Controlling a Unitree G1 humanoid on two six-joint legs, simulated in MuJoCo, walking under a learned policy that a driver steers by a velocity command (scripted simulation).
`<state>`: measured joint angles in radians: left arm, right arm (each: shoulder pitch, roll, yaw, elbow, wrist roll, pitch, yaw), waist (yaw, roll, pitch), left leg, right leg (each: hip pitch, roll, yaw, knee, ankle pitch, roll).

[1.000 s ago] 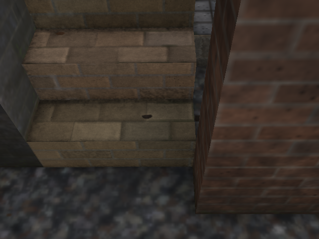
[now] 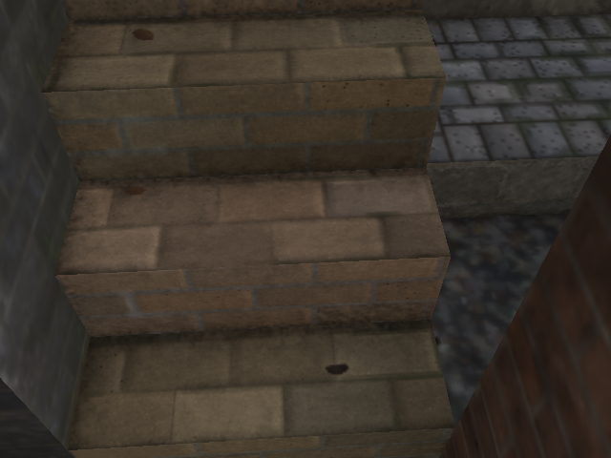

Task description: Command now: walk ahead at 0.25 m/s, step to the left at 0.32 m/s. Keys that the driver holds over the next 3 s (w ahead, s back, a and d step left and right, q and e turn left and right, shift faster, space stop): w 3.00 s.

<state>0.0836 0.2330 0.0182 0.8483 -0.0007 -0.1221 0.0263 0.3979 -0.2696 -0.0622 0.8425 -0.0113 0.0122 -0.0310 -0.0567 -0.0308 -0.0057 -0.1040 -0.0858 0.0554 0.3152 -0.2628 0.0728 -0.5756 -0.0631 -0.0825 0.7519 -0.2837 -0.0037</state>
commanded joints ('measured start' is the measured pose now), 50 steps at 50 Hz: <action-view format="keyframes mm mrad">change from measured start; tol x32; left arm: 1 160 150 41 -20 -1 3 40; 4 471 294 78 6 55 23 84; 50 -196 44 45 -96 -7 114 -18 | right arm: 1 -77 -152 -24 -107 -11 25 19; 50 -129 -103 14 -54 -10 -127 -31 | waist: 1 98 140 -75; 21 -14 -238 15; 25 -15 498 12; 50 34 104 -55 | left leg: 1 -6 184 -97 158 682 148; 4 -496 -26 -158 886 -399 -10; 7 -712 -10 -318 1297 -174 -49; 22 -71 80 -16 155 -8 -85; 26 -48 354 -607 -167 -129 257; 42 220 447 -426 57 895 12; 50 86 277 -239 36 758 -4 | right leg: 1 229 91 -57 -242 230 -39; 4 758 -396 586 -298 760 -197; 5 755 -491 824 -378 441 -364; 7 413 -396 643 -496 -140 -216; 21 250 -212 208 -449 -18 -125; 26 -137 89 129 510 -426 -41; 50 275 24 176 -336 210 38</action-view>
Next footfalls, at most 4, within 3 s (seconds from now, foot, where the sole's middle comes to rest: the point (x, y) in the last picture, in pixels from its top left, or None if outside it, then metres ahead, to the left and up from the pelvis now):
0.06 right None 0.16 -0.08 -0.78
0.48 left None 0.13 0.27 -0.78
1.02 right None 0.20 0.00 -0.78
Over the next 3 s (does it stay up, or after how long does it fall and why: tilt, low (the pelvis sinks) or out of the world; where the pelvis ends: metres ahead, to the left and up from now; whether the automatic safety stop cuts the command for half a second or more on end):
stays up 0.15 0.14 0.01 its command is cut before an obstacle from the start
